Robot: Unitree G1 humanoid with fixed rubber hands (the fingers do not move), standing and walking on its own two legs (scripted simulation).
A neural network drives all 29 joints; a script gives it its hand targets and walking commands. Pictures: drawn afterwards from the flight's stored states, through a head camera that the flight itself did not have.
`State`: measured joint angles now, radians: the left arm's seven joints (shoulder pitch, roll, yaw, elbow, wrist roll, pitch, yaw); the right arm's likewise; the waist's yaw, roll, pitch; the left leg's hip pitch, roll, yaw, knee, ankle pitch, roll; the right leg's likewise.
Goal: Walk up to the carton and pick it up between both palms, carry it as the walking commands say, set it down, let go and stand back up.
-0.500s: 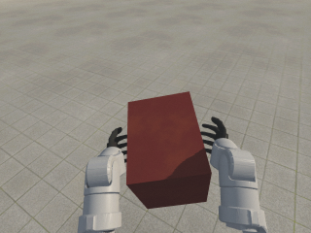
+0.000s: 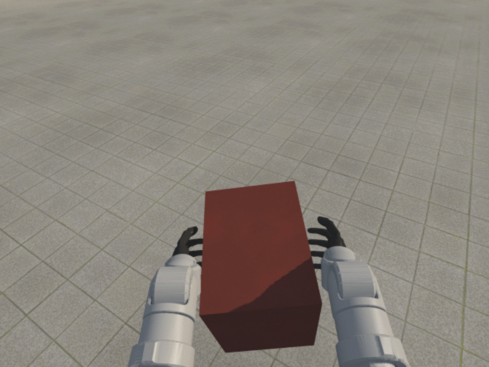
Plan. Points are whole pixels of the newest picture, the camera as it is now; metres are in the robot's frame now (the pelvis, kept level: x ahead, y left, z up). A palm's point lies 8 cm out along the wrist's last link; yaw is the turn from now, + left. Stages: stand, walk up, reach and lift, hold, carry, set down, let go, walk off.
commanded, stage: hold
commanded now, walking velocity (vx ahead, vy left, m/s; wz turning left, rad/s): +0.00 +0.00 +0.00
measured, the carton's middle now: (259, 268) +0.34 +0.00 -0.03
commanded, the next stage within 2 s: set down in 0.84 s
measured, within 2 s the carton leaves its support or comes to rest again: neither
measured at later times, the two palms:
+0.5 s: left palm (182, 262) +0.29 +0.13 +0.06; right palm (341, 253) +0.30 -0.13 +0.07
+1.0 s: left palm (184, 271) +0.29 +0.13 +0.04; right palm (339, 258) +0.31 -0.13 +0.05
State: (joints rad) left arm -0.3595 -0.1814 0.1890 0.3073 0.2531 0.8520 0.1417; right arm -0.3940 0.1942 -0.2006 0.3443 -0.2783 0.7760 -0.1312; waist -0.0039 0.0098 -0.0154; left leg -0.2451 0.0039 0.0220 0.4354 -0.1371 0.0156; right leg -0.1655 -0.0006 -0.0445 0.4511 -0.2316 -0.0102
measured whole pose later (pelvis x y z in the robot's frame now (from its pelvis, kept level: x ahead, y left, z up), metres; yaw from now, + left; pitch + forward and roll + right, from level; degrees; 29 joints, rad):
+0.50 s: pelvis -0.02 +0.01 -0.01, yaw -4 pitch -8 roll +0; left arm -0.49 -0.23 0.35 0.52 0.33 0.72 0.12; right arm -0.52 0.15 -0.31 0.59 -0.33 0.65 -0.07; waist 0.05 0.00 -0.03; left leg -0.18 -0.03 0.01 0.48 -0.16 0.03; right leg -0.14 0.02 0.08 0.54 -0.25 -0.01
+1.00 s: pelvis +0.00 -0.01 +0.00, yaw -3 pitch -8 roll +0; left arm -0.34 -0.18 0.27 0.40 0.31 0.74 0.06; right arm -0.40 0.19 -0.23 0.49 -0.27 0.65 -0.08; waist 0.05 -0.03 0.01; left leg -0.14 -0.01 -0.03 0.47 -0.18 0.00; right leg -0.09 0.04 0.04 0.50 -0.27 -0.03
